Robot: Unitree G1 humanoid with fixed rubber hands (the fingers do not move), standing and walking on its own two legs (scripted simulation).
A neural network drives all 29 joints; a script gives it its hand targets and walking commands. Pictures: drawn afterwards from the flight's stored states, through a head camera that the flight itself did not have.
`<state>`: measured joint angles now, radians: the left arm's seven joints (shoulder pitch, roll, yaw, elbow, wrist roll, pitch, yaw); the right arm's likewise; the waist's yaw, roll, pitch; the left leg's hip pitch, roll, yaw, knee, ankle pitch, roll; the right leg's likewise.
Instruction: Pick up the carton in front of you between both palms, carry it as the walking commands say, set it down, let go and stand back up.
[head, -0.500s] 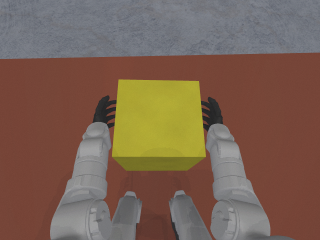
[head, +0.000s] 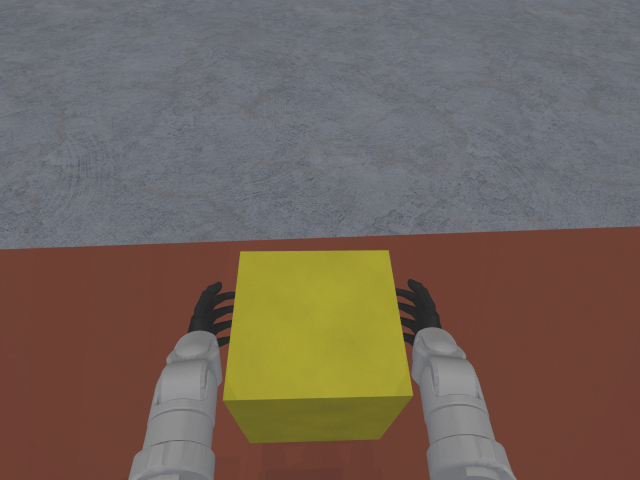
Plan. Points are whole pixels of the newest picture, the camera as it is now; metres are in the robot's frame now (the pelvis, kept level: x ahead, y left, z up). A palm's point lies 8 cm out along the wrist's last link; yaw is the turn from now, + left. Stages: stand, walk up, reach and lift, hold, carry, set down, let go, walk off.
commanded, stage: reach and lift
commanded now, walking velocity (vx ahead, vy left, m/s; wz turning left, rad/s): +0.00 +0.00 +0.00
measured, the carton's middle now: (315, 352) +0.31 +0.00 -0.08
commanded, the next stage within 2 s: hold in 1.10 s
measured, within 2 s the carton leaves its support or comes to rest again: neither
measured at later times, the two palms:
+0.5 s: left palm (194, 334) +0.28 +0.15 +0.04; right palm (435, 329) +0.29 -0.15 +0.04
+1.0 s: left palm (194, 325) +0.29 +0.15 +0.05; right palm (438, 320) +0.29 -0.15 +0.05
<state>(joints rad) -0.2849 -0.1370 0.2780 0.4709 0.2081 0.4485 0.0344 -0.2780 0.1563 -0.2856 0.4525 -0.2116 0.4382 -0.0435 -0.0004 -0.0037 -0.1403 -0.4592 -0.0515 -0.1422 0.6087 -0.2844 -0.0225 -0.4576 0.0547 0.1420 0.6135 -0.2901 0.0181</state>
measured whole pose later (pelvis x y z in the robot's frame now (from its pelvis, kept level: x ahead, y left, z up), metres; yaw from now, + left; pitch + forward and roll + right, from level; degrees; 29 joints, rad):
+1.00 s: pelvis +0.00 +0.00 +0.02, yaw +0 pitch -4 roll +0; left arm -0.26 -0.15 0.23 0.30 0.28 0.69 0.00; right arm -0.26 0.15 -0.23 0.30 -0.28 0.68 0.00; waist 0.00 0.00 -0.02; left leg -0.09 -0.03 -0.13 0.37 -0.20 -0.01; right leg -0.10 0.04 0.14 0.38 -0.21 0.01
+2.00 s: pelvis +0.00 +0.00 +0.02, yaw +0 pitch -7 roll +0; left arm -0.27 -0.15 0.23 0.25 0.29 0.77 0.00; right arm -0.28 0.16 -0.23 0.24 -0.29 0.76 0.01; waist 0.00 0.00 0.00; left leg -0.04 -0.03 -0.13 0.35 -0.19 -0.01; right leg -0.05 0.03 0.13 0.35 -0.19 0.01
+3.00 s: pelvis +0.13 +0.00 +0.00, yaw -2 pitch +6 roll +1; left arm -0.11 -0.13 0.13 -0.30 0.10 1.16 0.10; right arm -0.17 0.14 -0.09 -0.23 -0.11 1.14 -0.09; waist 0.00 0.00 -0.17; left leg -0.21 0.04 0.11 0.53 -0.43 -0.01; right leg -0.38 -0.06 -0.07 0.86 -0.49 0.03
